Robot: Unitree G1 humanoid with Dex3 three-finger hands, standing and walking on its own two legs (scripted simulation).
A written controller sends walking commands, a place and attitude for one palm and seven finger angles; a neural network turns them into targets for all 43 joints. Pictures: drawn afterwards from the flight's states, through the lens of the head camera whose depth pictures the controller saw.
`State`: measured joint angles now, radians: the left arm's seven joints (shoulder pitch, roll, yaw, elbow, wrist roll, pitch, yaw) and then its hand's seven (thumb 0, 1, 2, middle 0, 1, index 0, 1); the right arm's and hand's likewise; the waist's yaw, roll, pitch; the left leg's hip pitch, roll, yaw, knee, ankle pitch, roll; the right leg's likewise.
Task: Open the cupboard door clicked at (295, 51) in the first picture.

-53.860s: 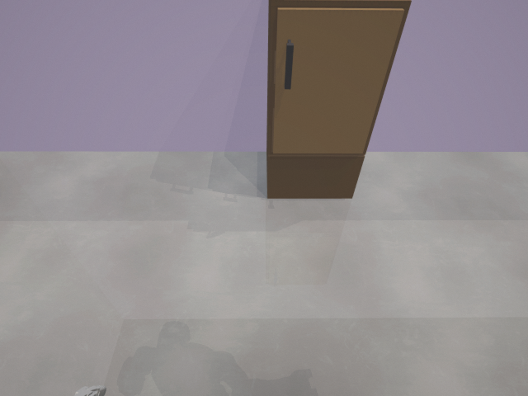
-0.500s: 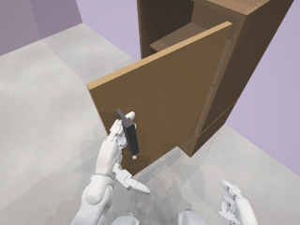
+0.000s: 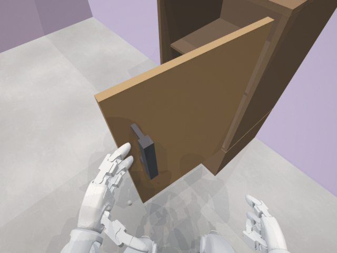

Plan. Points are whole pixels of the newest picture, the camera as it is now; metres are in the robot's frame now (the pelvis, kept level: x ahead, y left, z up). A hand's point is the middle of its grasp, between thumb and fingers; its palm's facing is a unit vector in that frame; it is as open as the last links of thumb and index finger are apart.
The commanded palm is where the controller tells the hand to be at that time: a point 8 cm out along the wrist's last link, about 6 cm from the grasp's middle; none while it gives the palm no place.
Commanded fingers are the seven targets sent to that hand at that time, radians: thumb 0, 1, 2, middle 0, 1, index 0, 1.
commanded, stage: slide the hand sideways off the handle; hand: left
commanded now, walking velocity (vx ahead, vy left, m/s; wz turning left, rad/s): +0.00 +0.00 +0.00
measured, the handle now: (144, 153) +0.32 +0.08 +0.06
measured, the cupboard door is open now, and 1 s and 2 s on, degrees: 83 83 83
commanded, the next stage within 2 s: draw the hand back to the body in 0.36 s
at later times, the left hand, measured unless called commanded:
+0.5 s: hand (111, 216) +0.19 +0.13 +0.06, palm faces -0.10 -0.99 -0.03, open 16.3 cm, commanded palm +0.16 +0.19 +0.07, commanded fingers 0.00 -0.50 0.30 -0.15 -0.30 -0.15 -0.30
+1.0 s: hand (65, 208) +0.18 +0.18 +0.14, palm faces -0.02 -0.99 -0.15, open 16.1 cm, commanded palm +0.15 +0.24 +0.15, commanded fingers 0.00 -0.22 0.42 -0.16 -0.30 -0.16 -0.30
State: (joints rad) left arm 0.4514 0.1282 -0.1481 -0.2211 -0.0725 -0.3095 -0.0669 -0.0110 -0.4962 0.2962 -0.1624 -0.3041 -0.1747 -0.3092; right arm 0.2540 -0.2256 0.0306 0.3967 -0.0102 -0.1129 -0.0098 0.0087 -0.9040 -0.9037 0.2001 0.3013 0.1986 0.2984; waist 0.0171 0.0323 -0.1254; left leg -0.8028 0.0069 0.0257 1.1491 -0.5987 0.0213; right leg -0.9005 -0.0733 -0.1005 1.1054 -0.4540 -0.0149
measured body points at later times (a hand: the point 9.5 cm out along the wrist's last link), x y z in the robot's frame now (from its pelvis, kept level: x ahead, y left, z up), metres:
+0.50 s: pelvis -0.01 -0.01 -0.01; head +0.06 -0.01 +0.44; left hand +0.19 +0.18 +0.07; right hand +0.19 -0.23 -0.07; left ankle -0.02 +0.10 -0.65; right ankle +0.05 -0.12 -0.65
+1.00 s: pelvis +0.00 +0.00 +0.03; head +0.02 -0.01 +0.48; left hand +0.18 +0.23 +0.15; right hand +0.19 -0.22 -0.02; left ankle -0.02 +0.10 -0.65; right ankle +0.05 -0.12 -0.65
